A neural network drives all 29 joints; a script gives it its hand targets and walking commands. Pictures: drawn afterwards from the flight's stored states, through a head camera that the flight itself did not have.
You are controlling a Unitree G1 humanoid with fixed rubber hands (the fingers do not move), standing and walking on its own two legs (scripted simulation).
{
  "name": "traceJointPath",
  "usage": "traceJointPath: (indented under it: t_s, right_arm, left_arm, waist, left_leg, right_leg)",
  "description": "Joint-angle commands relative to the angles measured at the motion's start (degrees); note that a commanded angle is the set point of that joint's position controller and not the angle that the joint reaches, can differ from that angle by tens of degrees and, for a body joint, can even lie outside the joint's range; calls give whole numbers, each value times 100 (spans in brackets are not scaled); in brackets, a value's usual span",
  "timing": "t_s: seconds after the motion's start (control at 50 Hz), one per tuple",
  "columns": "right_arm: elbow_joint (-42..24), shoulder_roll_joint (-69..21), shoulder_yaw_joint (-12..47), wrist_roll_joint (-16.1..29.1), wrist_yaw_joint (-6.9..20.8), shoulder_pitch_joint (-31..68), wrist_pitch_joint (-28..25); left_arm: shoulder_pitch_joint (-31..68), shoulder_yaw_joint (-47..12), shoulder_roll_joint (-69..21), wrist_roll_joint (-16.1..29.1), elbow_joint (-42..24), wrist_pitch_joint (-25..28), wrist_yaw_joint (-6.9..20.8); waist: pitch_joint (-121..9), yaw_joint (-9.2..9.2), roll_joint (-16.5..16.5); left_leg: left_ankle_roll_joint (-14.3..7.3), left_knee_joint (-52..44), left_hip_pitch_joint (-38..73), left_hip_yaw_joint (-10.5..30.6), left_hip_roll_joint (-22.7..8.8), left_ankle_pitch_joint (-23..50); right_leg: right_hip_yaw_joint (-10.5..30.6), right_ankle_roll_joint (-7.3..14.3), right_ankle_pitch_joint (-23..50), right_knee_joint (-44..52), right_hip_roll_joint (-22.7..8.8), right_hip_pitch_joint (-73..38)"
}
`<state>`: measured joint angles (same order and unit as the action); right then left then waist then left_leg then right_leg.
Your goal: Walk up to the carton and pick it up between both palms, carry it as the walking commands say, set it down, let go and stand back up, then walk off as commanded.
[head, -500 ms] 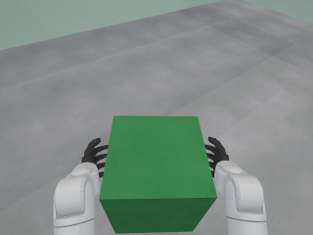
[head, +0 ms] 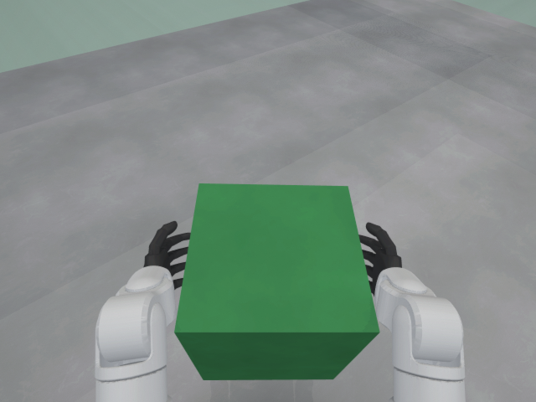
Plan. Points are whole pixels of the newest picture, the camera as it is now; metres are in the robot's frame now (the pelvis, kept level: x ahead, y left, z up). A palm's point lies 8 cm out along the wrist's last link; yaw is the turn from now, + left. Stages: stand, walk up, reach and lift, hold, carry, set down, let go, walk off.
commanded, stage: carry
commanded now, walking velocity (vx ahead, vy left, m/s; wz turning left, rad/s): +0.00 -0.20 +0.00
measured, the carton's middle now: (271, 289) +0.28 +0.00 +0.02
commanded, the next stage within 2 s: none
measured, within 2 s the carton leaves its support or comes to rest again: neither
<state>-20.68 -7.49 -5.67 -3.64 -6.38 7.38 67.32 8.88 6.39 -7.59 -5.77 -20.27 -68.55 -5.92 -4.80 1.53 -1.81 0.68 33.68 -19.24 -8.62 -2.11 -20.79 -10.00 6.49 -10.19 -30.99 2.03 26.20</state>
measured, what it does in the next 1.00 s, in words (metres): steps to the right: right foot, then left foot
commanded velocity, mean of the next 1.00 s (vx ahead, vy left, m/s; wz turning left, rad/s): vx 0.00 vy -0.16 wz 0.00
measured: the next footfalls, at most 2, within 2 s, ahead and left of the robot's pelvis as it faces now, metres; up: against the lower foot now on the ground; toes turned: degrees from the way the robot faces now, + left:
right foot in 0.30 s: +0.01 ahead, -0.25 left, +0.00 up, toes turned -7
left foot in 0.62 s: -0.07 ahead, -0.09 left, +0.00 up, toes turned +9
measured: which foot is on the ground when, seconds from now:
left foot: down 0.00-0.30, up 0.32-0.60, down 0.62-0.92, up 0.94-1.00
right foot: down 0.00-0.00, up 0.02-0.28, down 0.30-0.62, up 0.64-0.90, down 0.92-1.00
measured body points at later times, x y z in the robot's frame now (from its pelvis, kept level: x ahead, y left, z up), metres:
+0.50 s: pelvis -0.07 -0.16 +0.01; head -0.05 -0.17 +0.46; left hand +0.22 -0.02 +0.07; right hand +0.20 -0.33 +0.07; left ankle -0.09 -0.03 -0.68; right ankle -0.03 -0.24 -0.73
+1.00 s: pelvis -0.13 -0.31 +0.00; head -0.11 -0.32 +0.45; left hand +0.16 -0.16 +0.07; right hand +0.14 -0.47 +0.06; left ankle -0.12 -0.13 -0.71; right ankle -0.12 -0.43 -0.73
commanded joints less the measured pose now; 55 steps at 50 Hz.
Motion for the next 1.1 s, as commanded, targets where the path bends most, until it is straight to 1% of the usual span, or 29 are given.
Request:
traceJointPath:
  t_s: [0.0, 0.02, 0.04, 0.06, 0.1, 0.16, 0.2, 0.24, 0.28, 0.3, 0.32, 0.34, 0.38, 0.5, 0.56, 0.58, 0.6, 0.62, 0.64, 0.68, 0.72, 0.76, 0.8, 0.86, 0.9, 0.92, 0.94, 1.0, 1.08]
  right_arm:
    - [-8, -5105, 4011, 2060, 1597, 2375, 38]
    - [-112, -5224, 3987, 2062, 1593, 2514, -3]
    - [-208, -5322, 3968, 2054, 1575, 2642, -11]
    - [-256, -5351, 3964, 2050, 1567, 2727, -21]
    - [-346, -5273, 3915, 2010, 1529, 2731, -42]
    - [-417, -5157, 3786, 1881, 1470, 2503, -30]
    - [-360, -5052, 3706, 1778, 1454, 2294, 9]
    - [-329, -4989, 3737, 1702, 1435, 2184, 35]
    - [-298, -4979, 3784, 1704, 1432, 2227, 63]
    - [-327, -4997, 3873, 1703, 1450, 2265, 71]
    - [-571, -5085, 4066, 1927, 1481, 2720, 87]
    - [-672, -5264, 4204, 2081, 1505, 3004, 65]
    - [-852, -5355, 4380, 2314, 1537, 3188, 7]
    - [-747, -5178, 4340, 2401, 1514, 2954, 21]
    - [-462, -5100, 4219, 2278, 1542, 2678, 81]
    - [-308, -5108, 4163, 2249, 1563, 2644, 90]
    - [-246, -5084, 4137, 2189, 1591, 2606, 90]
    - [13, -5100, 4023, 2068, 1605, 2444, 50]
    - [-32, -5253, 3962, 2065, 1619, 2485, 10]
    - [-272, -5367, 3964, 2063, 1579, 2723, -36]
    - [-432, -5346, 3937, 2046, 1530, 2857, -64]
    - [-409, -5228, 3770, 1926, 1497, 2555, -63]
    - [-404, -5102, 3712, 1814, 1463, 2313, -31]
    - [-309, -5047, 3716, 1703, 1439, 2144, 20]
    - [-319, -4961, 3809, 1715, 1451, 2173, 22]
    - [-293, -5008, 3875, 1728, 1445, 2311, 29]
    - [-526, -5104, 4107, 1909, 1485, 2644, 65]
    - [-785, -5366, 4431, 2291, 1521, 3108, 4]
    - [-774, -5287, 4488, 2416, 1515, 2973, -5]
  left_arm:
    - [2742, -4306, -5106, 2187, -542, -6, 1483]
    - [3144, -4457, -5189, 2284, -622, 11, 1514]
    - [3291, -4449, -5214, 2380, -607, 42, 1538]
    - [3302, -4447, -5258, 2441, -549, 60, 1557]
    - [3158, -4441, -5189, 2506, -521, 63, 1563]
    - [3201, -4537, -5166, 2603, -678, 40, 1508]
    - [2918, -4499, -5127, 2538, -557, -7, 1492]
    - [2705, -4396, -5078, 2470, -435, -26, 1503]
    - [2791, -4342, -5071, 2454, -433, -45, 1540]
    - [2614, -4225, -5046, 2321, -244, -22, 1564]
    - [2442, -4112, -5205, 2227, -208, 46, 1564]
    - [2675, -4140, -5345, 2268, -402, 69, 1568]
    - [2679, -4145, -5413, 2315, -550, 140, 1553]
    - [2451, -4065, -5163, 2160, -607, 163, 1434]
    - [2295, -4097, -5098, 2107, -400, 81, 1431]
    - [2278, -4119, -5085, 2087, -338, 54, 1429]
    - [2322, -4145, -5102, 2053, -255, 37, 1437]
    - [2535, -4233, -5105, 2098, -355, -8, 1477]
    - [3160, -4437, -5207, 2289, -633, 15, 1516]
    - [3293, -4478, -5237, 2458, -614, 75, 1550]
    - [3214, -4452, -5231, 2524, -588, 80, 1560]
    - [3228, -4571, -5236, 2625, -693, 59, 1509]
    - [2986, -4549, -5176, 2583, -633, 23, 1481]
    - [2686, -4384, -5056, 2470, -496, -10, 1492]
    - [2654, -4319, -5079, 2415, -409, -14, 1516]
    - [2699, -4281, -5103, 2397, -344, -18, 1540]
    - [2453, -4121, -5197, 2224, -208, 65, 1563]
    - [2712, -4134, -5383, 2333, -540, 154, 1567]
    - [2361, -4024, -5250, 2141, -498, 191, 1469]
  waist:
    - [-1309, 27, 1981]
    - [-967, 45, 1570]
    - [-906, 5, 756]
    - [-788, -41, 504]
    - [-897, -112, 1024]
    - [-1299, -40, 1570]
    - [-1610, -7, 1916]
    - [-1732, -75, 1708]
    - [-1778, -82, 725]
    - [-1804, -132, -878]
    - [-1891, -213, -1990]
    - [-1862, -184, -1709]
    - [-1836, -204, -925]
    - [-1843, -251, -770]
    - [-1791, -152, -575]
    - [-1676, -122, -247]
    - [-1521, -67, 507]
    - [-1332, 16, 1934]
    - [-977, 47, 1561]
    - [-811, -38, 525]
    - [-872, -104, 933]
    - [-1235, -71, 1591]
    - [-1546, -19, 1724]
    - [-1822, -76, 1627]
    - [-1915, -95, 789]
    - [-1830, -115, -577]
    - [-1896, -184, -1816]
    - [-1772, -163, -901]
    - [-1912, -210, -878]
  left_leg:
    - [-1083, -1897, 1660, 3080, -2922, 1044]
    - [-1296, -1845, 964, 2821, -2977, 1495]
    - [-1058, -1690, 701, 2250, -2564, 1507]
    - [-764, -1605, 539, 1632, -2209, 1395]
    - [-440, -1274, 831, 911, -1736, 2250]
    - [-447, -789, 1205, 752, -1629, 4054]
    - [-367, -575, 1447, 782, -1659, 4269]
    - [-46, -165, 1296, 531, -1456, 3722]
    - [374, 459, 230, 386, -1280, 2196]
    - [659, 997, -981, 67, -713, 134]
    - [569, 1981, -1333, 131, -395, -1849]
    - [384, 2518, -1437, 447, -325, -2164]
    - [255, 2777, -1571, 512, -324, -1570]
    - [151, 1356, -778, 164, -77, -902]
    - [11, -498, 398, 0, 1, 21]
    - [-66, -1227, 1032, 299, -340, 425]
    - [-302, -1590, 1731, 1459, -1256, 357]
    - [-1047, -1958, 1628, 3238, -2874, 659]
    - [-1307, -1903, 868, 2928, -2985, 1165]
    - [-790, -1602, 498, 1718, -2207, 1283]
    - [-471, -1259, 788, 956, -1716, 2306]
    - [-450, -882, 1195, 807, -1607, 3921]
    - [-454, -670, 1487, 814, -1689, 4533]
    - [-94, -133, 1375, 463, -1323, 3695]
    - [334, 247, 409, 399, -1170, 2028]
    - [566, 679, -617, 303, -815, 16]
    - [592, 1330, -947, 181, -421, -1517]
    - [320, 1860, -1141, 558, -410, -1144]
    - [198, 1090, -786, 446, -134, -788]
  right_leg:
    - [733, -858, -1402, -983, -508, 1066]
    - [1319, -855, -1572, -2138, -648, 947]
    - [1528, -871, -1307, -2585, -558, 769]
    - [1442, -904, -1124, -2617, -537, 712]
    - [989, -968, -1041, -2092, -480, 681]
    - [493, -995, -1424, -1366, -255, 337]
    - [356, -987, -1319, -769, -165, 98]
    - [127, -942, -634, 495, -102, -555]
    - [660, -855, 377, 1157, -746, -1739]
    - [1677, -375, 2289, 901, -1729, -2327]
    - [2042, 224, 3913, 609, -2044, -2329]
    - [1881, 405, 4410, 467, -1978, -2394]
    - [1349, 314, 3646, 347, -1766, -2400]
    - [1459, 378, 1681, 746, -1561, -2063]
    - [1328, 146, 953, 836, -1441, -1518]
    - [1200, -88, 536, 707, -1282, -1002]
    - [1075, -400, 186, 120, -1021, -18]
    - [773, -816, -1403, -972, -529, 1067]
    - [1335, -848, -1626, -2175, -626, 870]
    - [1449, -883, -1170, -2649, -536, 685]
    - [996, -973, -1091, -2086, -472, 646]
    - [670, -1003, -1375, -1727, -315, 461]
    - [448, -1027, -1466, -1211, -222, 291]
    - [78, -1005, -552, 502, -93, -565]
    - [662, -948, 554, 1138, -809, -1802]
    - [1579, -699, 2332, 1127, -1676, -2303]
    - [2038, -49, 3555, 721, -2108, -2211]
    - [1421, 88, 3776, 467, -1812, -2431]
    - [1450, 97, 2943, 576, -1674, -2450]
